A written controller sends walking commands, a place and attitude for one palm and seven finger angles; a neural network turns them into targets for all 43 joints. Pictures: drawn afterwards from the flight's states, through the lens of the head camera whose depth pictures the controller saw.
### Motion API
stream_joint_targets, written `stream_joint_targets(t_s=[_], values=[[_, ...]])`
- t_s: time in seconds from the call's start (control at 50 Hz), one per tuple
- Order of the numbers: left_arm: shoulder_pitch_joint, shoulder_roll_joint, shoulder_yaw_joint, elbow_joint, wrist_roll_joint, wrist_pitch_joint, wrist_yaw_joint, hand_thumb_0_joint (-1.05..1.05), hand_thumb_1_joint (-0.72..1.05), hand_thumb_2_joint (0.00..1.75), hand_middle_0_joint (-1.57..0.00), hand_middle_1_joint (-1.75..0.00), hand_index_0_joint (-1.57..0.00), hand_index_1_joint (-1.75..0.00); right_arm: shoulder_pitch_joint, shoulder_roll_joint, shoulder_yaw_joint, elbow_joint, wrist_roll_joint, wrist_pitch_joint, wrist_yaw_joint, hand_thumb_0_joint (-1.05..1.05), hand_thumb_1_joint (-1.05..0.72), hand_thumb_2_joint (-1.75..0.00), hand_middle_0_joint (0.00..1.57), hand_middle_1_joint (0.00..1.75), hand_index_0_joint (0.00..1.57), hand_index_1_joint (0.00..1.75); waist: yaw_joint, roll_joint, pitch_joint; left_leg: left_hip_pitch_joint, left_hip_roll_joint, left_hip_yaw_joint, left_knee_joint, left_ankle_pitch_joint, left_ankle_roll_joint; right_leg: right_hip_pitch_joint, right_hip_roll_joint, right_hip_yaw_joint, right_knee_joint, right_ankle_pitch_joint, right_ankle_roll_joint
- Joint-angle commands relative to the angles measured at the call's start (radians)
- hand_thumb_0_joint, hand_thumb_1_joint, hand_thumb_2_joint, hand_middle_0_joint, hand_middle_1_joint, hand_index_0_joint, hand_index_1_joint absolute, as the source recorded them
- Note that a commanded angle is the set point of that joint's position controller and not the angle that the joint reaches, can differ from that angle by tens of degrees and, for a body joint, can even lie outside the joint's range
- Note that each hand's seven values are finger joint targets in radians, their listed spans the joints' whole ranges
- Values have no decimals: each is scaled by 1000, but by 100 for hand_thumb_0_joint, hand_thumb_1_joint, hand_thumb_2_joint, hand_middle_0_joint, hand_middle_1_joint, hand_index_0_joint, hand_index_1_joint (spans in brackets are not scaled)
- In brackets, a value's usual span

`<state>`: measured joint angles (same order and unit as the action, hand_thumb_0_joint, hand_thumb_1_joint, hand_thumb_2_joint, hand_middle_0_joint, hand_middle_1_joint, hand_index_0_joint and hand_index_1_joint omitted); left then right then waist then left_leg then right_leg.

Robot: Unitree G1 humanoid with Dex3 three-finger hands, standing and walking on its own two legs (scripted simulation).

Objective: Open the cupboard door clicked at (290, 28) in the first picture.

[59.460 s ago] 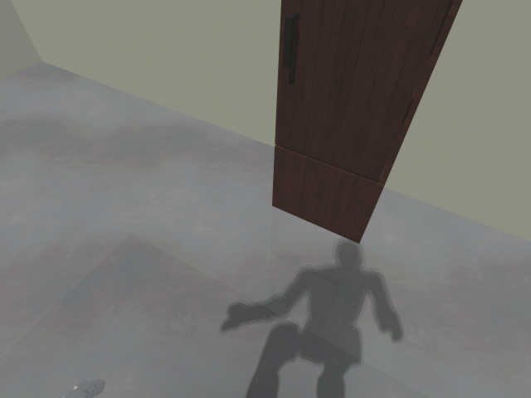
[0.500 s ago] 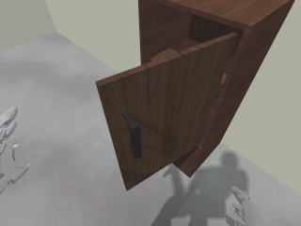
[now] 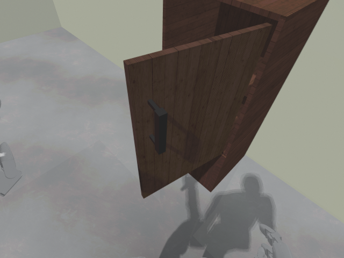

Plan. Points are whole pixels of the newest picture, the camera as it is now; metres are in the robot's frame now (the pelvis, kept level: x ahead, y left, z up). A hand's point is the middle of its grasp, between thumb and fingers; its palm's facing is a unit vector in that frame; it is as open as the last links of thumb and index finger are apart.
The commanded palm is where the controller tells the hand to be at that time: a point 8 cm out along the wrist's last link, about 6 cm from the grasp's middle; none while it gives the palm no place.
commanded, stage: step back with the hand held close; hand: left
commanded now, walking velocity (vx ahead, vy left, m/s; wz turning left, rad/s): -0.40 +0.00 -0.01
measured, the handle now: (156, 127) +0.39 +0.07 +0.10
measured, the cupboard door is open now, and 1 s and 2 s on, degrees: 78 78 78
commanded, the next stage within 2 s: stop stepping back and stand still in 0.64 s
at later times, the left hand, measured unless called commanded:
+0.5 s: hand out of the picture +0.15 +0.28 +0.18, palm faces +0.47 -0.75 -0.47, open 7.4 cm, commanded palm +0.07 +0.32 +0.20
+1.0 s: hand out of the picture +0.04 +0.22 +0.19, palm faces +0.37 -0.78 -0.51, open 7.4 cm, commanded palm +0.00 +0.26 +0.20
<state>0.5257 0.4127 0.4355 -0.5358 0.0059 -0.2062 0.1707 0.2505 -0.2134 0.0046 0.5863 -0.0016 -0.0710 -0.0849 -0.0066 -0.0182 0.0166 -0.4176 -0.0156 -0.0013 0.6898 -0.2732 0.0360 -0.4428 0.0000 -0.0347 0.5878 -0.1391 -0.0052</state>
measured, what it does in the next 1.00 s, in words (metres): walks backwards: right foot, then left foot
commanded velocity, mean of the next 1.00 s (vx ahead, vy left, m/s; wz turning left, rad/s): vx -0.21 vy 0.03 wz -0.03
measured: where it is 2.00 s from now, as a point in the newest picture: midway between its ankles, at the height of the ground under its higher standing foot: outside the picture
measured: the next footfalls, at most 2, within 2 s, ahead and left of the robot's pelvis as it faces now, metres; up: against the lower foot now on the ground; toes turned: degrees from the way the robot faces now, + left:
right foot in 0.82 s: -0.20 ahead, -0.13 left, +0.00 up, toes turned -2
left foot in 1.00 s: -0.11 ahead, +0.08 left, +0.00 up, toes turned +0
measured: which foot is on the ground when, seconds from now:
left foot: down 0.00-0.82, up 0.84-0.98, down 1.00-1.00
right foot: down 0.00-0.44, up 0.46-0.80, down 0.82-1.00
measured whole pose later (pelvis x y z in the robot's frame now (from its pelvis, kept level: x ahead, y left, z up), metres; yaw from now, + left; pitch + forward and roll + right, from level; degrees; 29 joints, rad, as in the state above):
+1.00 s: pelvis -0.15 -0.03 +0.01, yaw -2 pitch +2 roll +0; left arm 0.64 0.47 0.46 -0.58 -0.05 -0.19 0.14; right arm 0.25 -0.23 0.01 0.62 0.01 -0.10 -0.07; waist 0.00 -0.04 -0.04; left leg -0.37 0.00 0.05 0.59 -0.20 0.01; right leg -0.15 0.02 -0.01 0.50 -0.39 -0.02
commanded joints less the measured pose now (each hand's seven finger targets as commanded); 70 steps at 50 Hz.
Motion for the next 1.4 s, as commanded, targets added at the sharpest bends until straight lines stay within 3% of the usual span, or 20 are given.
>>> stream_joint_targets(t_s=[0.0,0.18,0.26,0.3,0.38,0.42,0.44,0.48,0.54,0.72,0.76,0.8,0.82,0.86,0.94,1.02,1.08,1.22,1.3,1.38], values=[[-47,181,132,-200,0,-66,24,0,90,90,-20,-30,-20,-30,-111,-147,-56,-158,-3,-56,-9,0,-90,-90,20,30,20,30,-5,79,-64,-260,115,-153,-259,-347,51,234,-76,175,-70,-252,-12],[-79,178,166,-221,24,-90,9,0,90,90,-20,-30,-20,-30,-111,-154,-73,-161,-6,-68,-4,0,-90,-90,20,30,20,30,-2,135,-72,-555,188,-185,-307,-478,103,466,-16,171,219,-41,7],[-90,208,172,-232,3,-85,10,0,90,90,-20,-30,-20,-30,-95,-123,-75,-140,-8,-55,13,0,-90,-90,20,30,20,30,-5,-120,-88,-238,41,-75,71,-351,9,93,-227,452,-189,-296,-93],[-84,216,156,-235,-14,-78,18,0,90,90,-20,-30,-20,-30,-99,-96,-63,-106,-9,-35,30,0,-90,-90,20,30,20,30,-7,-213,-147,2,9,-12,334,-219,-30,-55,-332,438,-326,-308,-151],[-15,219,171,-259,-25,-71,14,0,90,90,-20,-30,-20,-30,-105,-108,-61,-122,-5,-15,18,0,-90,-90,20,30,20,30,-16,-53,-133,126,19,6,-40,-174,-24,-43,-212,236,-195,-138,-68],[-24,207,184,-304,-13,-95,20,0,90,90,-20,-30,-20,-30,-158,-163,-80,-139,-14,-36,-7,0,-90,-90,20,30,20,30,-11,368,-57,-210,307,-352,-438,-280,111,133,16,55,241,-205,32],[-46,205,203,-303,-6,-105,25,0,90,90,-20,-30,-20,-30,-141,-130,-80,-122,-32,-65,-10,0,-90,-90,20,30,20,30,-25,425,-92,-352,423,-441,-547,-339,169,216,79,68,571,-300,38],[-43,179,164,-296,-26,-91,22,0,90,90,-20,-30,-20,-30,-125,-116,-95,-100,-19,-97,3,0,-90,-90,20,30,20,30,-17,175,-89,-85,374,-322,-387,73,150,-9,69,130,654,-370,21],[-35,139,96,-313,-38,-82,16,0,90,90,-20,-30,-20,-30,-107,-109,-90,-55,-17,-137,15,0,-90,-90,20,30,20,30,-8,208,-174,245,320,-207,-305,525,117,-78,42,68,465,-384,40],[23,203,130,-273,-71,-41,-21,0,90,90,-20,-30,-20,-30,-142,-116,-62,-75,-21,-124,35,0,-90,-90,20,30,20,30,19,289,-231,261,240,-120,-444,250,49,241,80,-29,-101,-249,16],[92,229,166,-293,-86,-55,-36,0,90,90,-20,-30,-20,-30,-146,-99,-52,-110,-5,-96,43,0,-90,-90,20,30,20,30,26,190,-230,246,146,-25,-345,83,-5,313,25,-17,-350,-119,-4],[115,313,238,-279,-91,-68,-27,0,90,90,-20,-30,-20,-30,-143,-79,-39,-127,-3,-63,42,0,-90,-90,20,30,20,30,23,-130,-167,146,27,80,29,-62,-72,158,-256,223,-416,25,-96],[91,308,231,-294,-97,-70,-18,0,90,90,-20,-30,-20,-30,-158,-93,-33,-136,5,-64,37,0,-90,-90,20,30,20,30,41,-133,-176,12,-11,31,212,-126,-61,205,-319,276,-334,345,-124],[98,257,205,-230,-74,-37,-8,0,90,90,-20,-30,-20,-30,-125,-69,-23,-133,24,-65,21,0,-90,-90,20,30,20,30,8,-192,-208,-130,34,1,212,-97,-44,418,-279,173,-151,680,-122],[-5,186,125,-143,-62,-20,5,0,90,90,-20,-30,-20,-30,-113,-115,-29,-100,11,-77,-7,0,-90,-90,20,30,20,30,-25,4,-121,179,31,37,-219,147,-17,249,-198,99,-113,365,-47],[26,185,98,-86,-51,-31,3,0,90,90,-20,-30,-20,-30,-111,-151,-46,-106,18,-94,-9,0,-90,-90,20,30,20,30,-3,112,-136,276,147,-128,-238,440,40,184,-37,50,-98,66,25],[-17,189,91,-177,-42,-53,-5,0,90,90,-20,-30,-20,-30,-129,-144,-40,-107,10,-97,-2,0,-90,-90,20,30,20,30,-3,148,-69,108,149,-170,-353,55,30,251,-16,28,-134,-183,10],[-64,218,127,-168,-39,-67,8,0,90,90,-20,-30,-20,-30,-115,-130,-56,-81,-3,-87,3,0,-90,-90,20,30,20,30,-10,-47,19,-8,34,-11,144,-56,-29,113,-297,411,-405,-440,-184],[-126,172,82,-73,-30,-70,3,0,90,90,-20,-30,-20,-30,-89,-118,-42,-73,2,-101,-6,0,-90,-90,20,30,20,30,-20,36,14,191,56,-7,-214,5,1,114,-155,167,-214,-255,-84],[-88,161,75,-66,-31,-68,-10,0,90,90,-20,-30,-20,-30,-109,-122,-32,-88,1,-113,-9,0,-90,-90,20,30,20,30,-5,193,-1,124,216,-304,-447,-119,73,172,13,19,4,-231,13]])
